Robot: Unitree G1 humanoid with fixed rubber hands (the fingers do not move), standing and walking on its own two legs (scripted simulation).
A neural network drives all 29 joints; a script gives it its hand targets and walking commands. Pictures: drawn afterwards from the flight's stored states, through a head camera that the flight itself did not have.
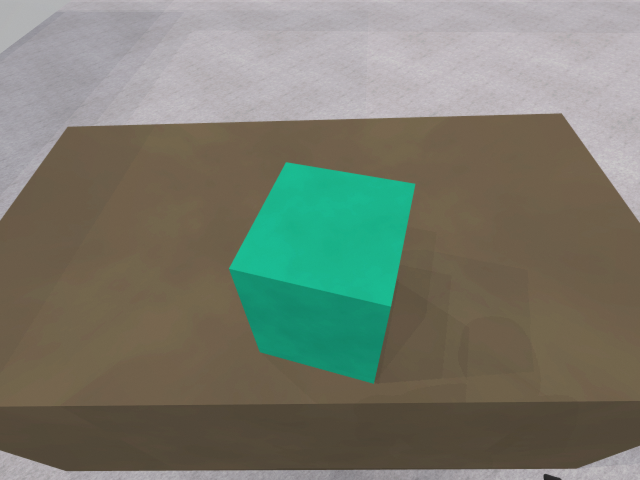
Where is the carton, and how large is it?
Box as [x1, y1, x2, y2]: [229, 162, 414, 383]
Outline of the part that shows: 286,162 229,268 258,348 261,352 373,383 389,313 414,184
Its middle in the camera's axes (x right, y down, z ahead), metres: +0.02 +0.06 +0.61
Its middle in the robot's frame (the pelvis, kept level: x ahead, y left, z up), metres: +0.43 +0.02 -0.04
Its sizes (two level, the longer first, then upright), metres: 0.210 0.200 0.250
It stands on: a pedestal, 0.60 m high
